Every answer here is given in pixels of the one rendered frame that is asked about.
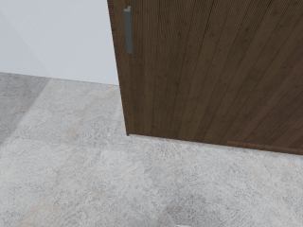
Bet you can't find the wardrobe door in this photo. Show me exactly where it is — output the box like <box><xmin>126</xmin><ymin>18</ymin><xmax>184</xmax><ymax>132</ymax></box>
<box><xmin>113</xmin><ymin>0</ymin><xmax>303</xmax><ymax>145</ymax></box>
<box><xmin>228</xmin><ymin>37</ymin><xmax>303</xmax><ymax>149</ymax></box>

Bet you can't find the handle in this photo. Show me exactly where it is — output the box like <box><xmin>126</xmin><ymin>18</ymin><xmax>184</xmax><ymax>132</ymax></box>
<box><xmin>123</xmin><ymin>6</ymin><xmax>134</xmax><ymax>54</ymax></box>

